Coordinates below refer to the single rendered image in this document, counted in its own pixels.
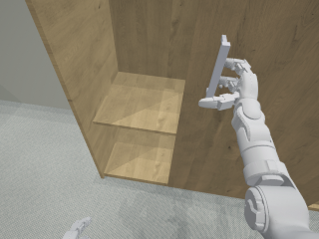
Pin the robot left hand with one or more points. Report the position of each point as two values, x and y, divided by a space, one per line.
77 228

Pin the robot right upper arm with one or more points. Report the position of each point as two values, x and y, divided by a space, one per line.
277 212

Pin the robot right hand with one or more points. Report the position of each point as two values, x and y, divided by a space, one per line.
246 87

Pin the handle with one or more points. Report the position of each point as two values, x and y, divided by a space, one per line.
219 64

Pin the robot right forearm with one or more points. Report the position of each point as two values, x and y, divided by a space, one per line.
261 162

